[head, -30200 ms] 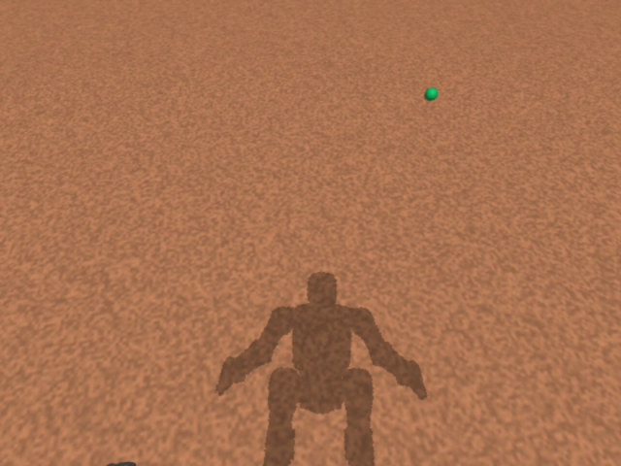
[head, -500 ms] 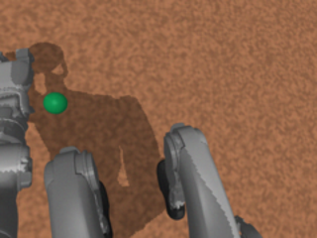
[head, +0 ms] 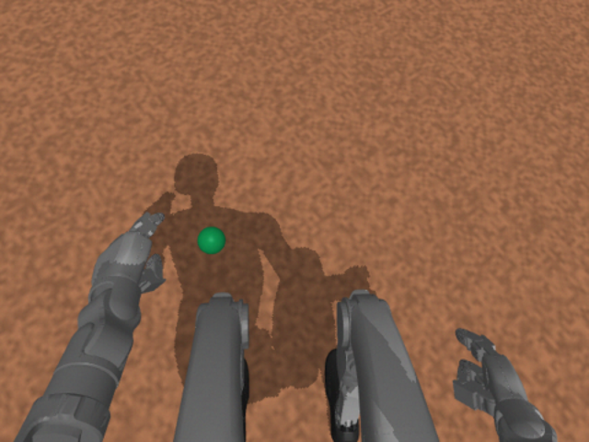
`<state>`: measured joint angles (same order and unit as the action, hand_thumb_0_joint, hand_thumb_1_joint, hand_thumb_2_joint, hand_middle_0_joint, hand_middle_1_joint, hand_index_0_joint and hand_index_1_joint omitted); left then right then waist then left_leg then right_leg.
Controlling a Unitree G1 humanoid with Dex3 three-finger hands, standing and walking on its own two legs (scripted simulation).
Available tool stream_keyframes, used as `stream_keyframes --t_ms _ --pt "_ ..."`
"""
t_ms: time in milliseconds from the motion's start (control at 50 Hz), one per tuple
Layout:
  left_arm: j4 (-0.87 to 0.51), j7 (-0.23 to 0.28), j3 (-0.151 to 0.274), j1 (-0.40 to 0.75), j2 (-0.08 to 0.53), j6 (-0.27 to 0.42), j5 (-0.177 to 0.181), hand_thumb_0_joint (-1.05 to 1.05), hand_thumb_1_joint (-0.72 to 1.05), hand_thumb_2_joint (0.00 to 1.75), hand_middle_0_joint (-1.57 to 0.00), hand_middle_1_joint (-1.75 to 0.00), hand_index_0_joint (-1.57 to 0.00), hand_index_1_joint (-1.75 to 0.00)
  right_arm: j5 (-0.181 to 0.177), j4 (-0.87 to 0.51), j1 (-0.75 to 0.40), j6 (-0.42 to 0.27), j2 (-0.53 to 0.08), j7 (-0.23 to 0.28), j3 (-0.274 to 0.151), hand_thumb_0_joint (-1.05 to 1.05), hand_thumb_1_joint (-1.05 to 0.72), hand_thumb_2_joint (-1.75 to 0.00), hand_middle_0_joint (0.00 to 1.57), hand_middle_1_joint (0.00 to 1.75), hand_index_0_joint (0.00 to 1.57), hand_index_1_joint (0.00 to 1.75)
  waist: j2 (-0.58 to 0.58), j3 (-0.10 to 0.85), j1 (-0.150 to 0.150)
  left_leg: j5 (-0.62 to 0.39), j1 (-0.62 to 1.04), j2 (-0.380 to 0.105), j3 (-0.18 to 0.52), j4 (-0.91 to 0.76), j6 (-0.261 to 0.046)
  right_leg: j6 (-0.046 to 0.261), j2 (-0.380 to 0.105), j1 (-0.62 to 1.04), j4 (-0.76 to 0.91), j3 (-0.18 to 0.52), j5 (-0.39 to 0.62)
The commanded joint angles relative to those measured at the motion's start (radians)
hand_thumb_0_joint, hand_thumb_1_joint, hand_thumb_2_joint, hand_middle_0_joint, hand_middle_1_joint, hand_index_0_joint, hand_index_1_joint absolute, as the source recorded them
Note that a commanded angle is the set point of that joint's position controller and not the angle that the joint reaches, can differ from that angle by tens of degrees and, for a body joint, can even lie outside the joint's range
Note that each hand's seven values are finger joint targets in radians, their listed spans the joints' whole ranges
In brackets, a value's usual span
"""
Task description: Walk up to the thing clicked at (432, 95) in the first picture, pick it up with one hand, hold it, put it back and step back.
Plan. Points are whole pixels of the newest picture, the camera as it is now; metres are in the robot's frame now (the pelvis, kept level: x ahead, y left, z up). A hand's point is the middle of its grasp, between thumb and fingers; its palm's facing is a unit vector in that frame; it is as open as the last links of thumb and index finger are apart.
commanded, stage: home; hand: left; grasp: from above
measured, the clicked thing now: (211, 240) +0.49 +0.19 -0.46
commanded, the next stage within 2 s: none
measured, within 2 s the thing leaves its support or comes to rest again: neither
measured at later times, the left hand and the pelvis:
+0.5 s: hand (105, 315) +0.25 +0.18 +0.10, palm faces +0.06 -0.96 -0.26, open 7.4 cm; pelvis +0.05 +0.00 +0.17, yaw +3 degrees
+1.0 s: hand (53, 326) +0.23 +0.19 +0.17, palm faces +0.11 -0.98 -0.19, open 7.4 cm; pelvis +0.09 +0.00 +0.22, yaw +4 degrees
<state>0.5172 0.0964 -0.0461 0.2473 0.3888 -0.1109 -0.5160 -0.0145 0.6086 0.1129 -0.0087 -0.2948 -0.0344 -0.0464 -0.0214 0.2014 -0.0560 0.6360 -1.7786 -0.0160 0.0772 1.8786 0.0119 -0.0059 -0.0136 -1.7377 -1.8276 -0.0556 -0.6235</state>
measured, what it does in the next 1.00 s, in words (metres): rises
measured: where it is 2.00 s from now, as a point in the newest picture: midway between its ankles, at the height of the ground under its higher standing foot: (288, 418)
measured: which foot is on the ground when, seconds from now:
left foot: down 0.00-1.00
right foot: down 0.00-1.00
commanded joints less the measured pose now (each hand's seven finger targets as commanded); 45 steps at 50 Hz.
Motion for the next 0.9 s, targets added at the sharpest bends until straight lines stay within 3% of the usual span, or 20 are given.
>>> stream_keyframes --t_ms 0,80,120,200,300,420,540,680,760,880 --pt "-0.296 0.05 0.062 0.153 0.12 -0.007 0.093 0.0 0.9 0.9 -0.2 -0.3 -0.2 -0.3 -0.01 -0.084 0.051 -0.067 -0.127 0.047 -0.042 0.0 -0.9 -0.9 0.2 0.3 0.2 0.3 -0.133 0.449 -0.037 0.028 0.502 0.008 0.007 -0.394 -0.028 0.032 0.027 0.35 0.34 0.008 0.047" --pt "-0.359 0.046 0.04 0.025 0.064 -0.06 0.21 0.0 0.9 0.9 -0.2 -0.3 -0.2 -0.3 -0.02 -0.113 0.007 -0.092 -0.115 0.074 -0.021 0.0 -0.9 -0.9 0.2 0.3 0.2 0.3 -0.11 0.376 -0.036 0.099 0.578 0.013 0.022 -0.507 -0.032 0.028 0.028 0.438 0.452 0.02 -0.008" --pt "-0.382 0.041 0.058 -0.05 0.064 -0.088 0.269 0.0 0.9 0.9 -0.2 -0.3 -0.2 -0.3 -0.024 -0.13 -0.01 -0.105 -0.112 0.088 -0.009 0.0 -0.9 -0.9 0.2 0.3 0.2 0.3 -0.095 0.344 -0.026 0.12 0.629 0.013 0.03 -0.563 -0.034 0.024 0.029 0.485 0.502 0.022 -0.019" --pt "-0.463 0.031 0.068 -0.178 0.044 -0.134 0.381 0.0 0.9 0.9 -0.2 -0.3 -0.2 -0.3 -0.033 -0.167 -0.013 -0.127 -0.089 0.113 0.011 0.0 -0.9 -0.9 0.2 0.3 0.2 0.3 -0.075 0.303 -0.023 0.079 0.715 0.016 0.018 -0.649 -0.035 0.023 0.028 0.612 0.607 0.028 -0.002" --pt "-0.549 0.027 0.087 -0.311 -0.003 -0.188 0.459 0.0 0.9 0.9 -0.2 -0.3 -0.2 -0.3 -0.038 -0.195 0.025 -0.145 -0.059 0.143 0.035 0.0 -0.9 -0.9 0.2 0.3 0.2 0.3 -0.075 0.221 -0.018 0.019 0.828 0.012 0.028 -0.777 -0.031 0.023 0.028 0.74 0.722 0.023 0.054" --pt "-0.673 0.01 0.13 -0.509 -0.048 -0.253 0.556 0.0 0.9 0.9 -0.2 -0.3 -0.2 -0.3 -0.038 -0.218 0.082 -0.178 -0.037 0.191 0.049 0.0 -0.9 -0.9 0.2 0.3 0.2 0.3 -0.048 0.216 -0.015 -0.225 0.979 0.02 -0.016 -0.858 -0.029 0.021 0.031 0.969 0.867 0.022 0.236" --pt "-0.794 -0.009 0.145 -0.661 -0.067 -0.287 0.591 0.0 0.9 0.9 -0.2 -0.3 -0.2 -0.3 -0.025 -0.237 0.125 -0.207 -0.026 0.224 0.046 0.0 -0.9 -0.9 0.2 0.3 0.2 0.3 -0.035 0.146 -0.002 -0.37 1.107 0.022 -0.035 -0.949 -0.029 0.012 0.036 1.102 0.979 0.007 0.369" --pt "-0.83 -0.044 0.135 -0.772 -0.078 -0.299 0.576 0.0 0.9 0.9 -0.2 -0.3 -0.2 -0.3 -0.007 -0.247 0.139 -0.24 -0.031 0.236 0.033 0.0 -0.9 -0.9 0.2 0.3 0.2 0.3 -0.014 0.082 -0.005 -0.43 1.181 0.02 -0.034 -1.009 -0.03 0.011 0.043 1.147 1.03 -0.011 0.411" --pt "-0.821 -0.063 0.122 -0.763 -0.082 -0.301 0.573 0.0 0.9 0.9 -0.2 -0.3 -0.2 -0.3 -0.003 -0.25 0.128 -0.255 -0.041 0.233 0.031 0.0 -0.9 -0.9 0.2 0.3 0.2 0.3 0.003 0.009 0.002 -0.392 1.176 0.023 -0.041 -1.033 -0.031 0.006 0.041 1.136 1.051 -0.02 0.375" --pt "-0.817 -0.069 0.137 -0.727 -0.063 -0.286 0.563 0.0 0.9 0.9 -0.2 -0.3 -0.2 -0.3 0.004 -0.244 0.126 -0.272 -0.048 0.226 0.025 0.0 -0.9 -0.9 0.2 0.3 0.2 0.3 -0.023 0.04 0.005 -0.415 1.196 0.024 -0.039 -1.028 -0.027 0.008 0.037 1.15 1.035 -0.018 0.395"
